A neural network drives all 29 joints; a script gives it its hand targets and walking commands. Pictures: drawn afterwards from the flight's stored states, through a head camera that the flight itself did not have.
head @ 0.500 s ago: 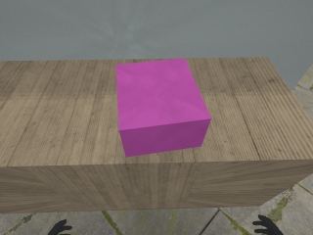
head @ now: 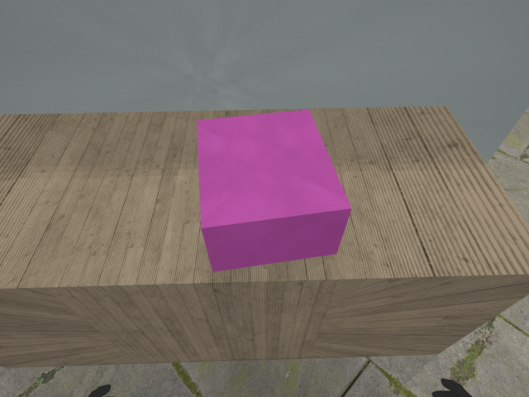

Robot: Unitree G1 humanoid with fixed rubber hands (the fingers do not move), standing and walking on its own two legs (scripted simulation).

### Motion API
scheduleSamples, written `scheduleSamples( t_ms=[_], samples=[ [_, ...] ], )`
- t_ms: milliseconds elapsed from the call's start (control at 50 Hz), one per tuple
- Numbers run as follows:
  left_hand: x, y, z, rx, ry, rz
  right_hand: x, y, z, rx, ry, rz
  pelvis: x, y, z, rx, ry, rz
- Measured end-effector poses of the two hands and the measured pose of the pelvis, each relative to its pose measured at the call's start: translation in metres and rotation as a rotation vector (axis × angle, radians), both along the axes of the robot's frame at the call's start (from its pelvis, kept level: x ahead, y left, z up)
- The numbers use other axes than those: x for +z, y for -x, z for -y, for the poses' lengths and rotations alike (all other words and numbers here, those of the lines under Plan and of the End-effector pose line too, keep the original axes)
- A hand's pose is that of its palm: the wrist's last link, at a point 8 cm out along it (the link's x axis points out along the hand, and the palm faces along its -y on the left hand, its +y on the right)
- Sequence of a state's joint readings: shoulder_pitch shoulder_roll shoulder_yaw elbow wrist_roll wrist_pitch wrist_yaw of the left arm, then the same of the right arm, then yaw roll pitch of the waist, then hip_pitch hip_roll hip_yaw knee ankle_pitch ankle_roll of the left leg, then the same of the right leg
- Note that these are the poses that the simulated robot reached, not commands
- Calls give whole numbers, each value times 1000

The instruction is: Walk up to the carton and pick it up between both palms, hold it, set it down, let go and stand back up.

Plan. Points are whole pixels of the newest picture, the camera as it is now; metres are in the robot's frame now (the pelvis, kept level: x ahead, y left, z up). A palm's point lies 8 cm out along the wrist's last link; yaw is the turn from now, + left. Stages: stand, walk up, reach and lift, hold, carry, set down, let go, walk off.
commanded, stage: stand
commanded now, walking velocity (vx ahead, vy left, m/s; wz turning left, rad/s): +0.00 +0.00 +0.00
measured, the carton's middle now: (264, 185) +0.55 +0.01 -0.07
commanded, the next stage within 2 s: walk up in 1.92 s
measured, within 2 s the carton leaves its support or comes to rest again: neither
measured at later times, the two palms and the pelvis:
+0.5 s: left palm out of the picture +0.09 +0.29 -0.11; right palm out of the picture +0.08 -0.31 -0.11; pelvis +0.00 -0.01 +0.00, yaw +0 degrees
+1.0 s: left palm out of the picture +0.09 +0.29 -0.11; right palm out of the picture +0.08 -0.31 -0.11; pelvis +0.00 -0.01 +0.00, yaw +0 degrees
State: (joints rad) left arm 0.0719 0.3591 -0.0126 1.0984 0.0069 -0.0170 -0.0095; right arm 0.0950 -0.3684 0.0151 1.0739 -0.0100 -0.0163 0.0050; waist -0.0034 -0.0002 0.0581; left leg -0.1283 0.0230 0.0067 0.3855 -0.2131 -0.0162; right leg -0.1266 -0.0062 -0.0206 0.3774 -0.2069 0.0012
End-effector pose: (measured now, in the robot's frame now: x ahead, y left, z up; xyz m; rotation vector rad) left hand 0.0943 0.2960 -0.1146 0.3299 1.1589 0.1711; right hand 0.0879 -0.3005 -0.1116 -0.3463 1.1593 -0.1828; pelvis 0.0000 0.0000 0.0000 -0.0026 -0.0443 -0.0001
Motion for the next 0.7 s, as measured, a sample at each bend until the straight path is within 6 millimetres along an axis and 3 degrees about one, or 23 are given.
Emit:
scheduleSamples(
  t_ms=[280,700],
  samples=[
    [0,9,2,11,-3,-20,0,9,5,-8,2,-22,1,2,4,-1,0,2],
    [2,6,4,13,-8,-21,0,11,11,-15,3,-32,2,-1,8,-3,0,-1]
  ],
)
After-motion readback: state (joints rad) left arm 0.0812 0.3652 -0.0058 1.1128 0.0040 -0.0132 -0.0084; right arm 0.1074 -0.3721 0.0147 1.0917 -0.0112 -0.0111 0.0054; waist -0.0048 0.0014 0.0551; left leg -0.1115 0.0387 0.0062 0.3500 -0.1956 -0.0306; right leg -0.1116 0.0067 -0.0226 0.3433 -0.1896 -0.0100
